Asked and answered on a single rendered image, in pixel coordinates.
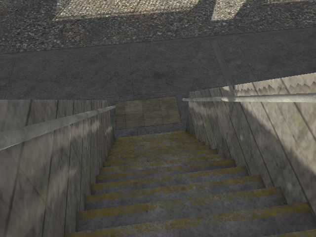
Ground stairs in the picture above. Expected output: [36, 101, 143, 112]
[64, 130, 316, 237]

